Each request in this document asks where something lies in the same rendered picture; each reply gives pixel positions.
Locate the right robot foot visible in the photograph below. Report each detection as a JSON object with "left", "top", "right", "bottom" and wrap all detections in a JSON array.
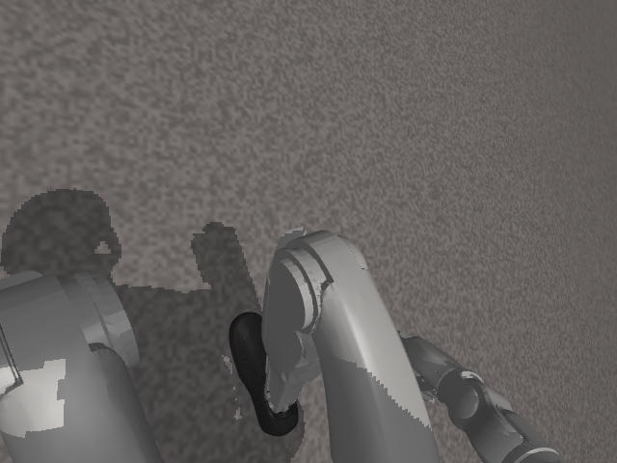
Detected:
[{"left": 228, "top": 312, "right": 299, "bottom": 436}]

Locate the right robot arm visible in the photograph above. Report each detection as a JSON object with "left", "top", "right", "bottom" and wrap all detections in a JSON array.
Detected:
[{"left": 437, "top": 368, "right": 566, "bottom": 463}]

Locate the right robot hand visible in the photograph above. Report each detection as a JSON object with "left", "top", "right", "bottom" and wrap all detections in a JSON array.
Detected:
[{"left": 397, "top": 330, "right": 464, "bottom": 403}]

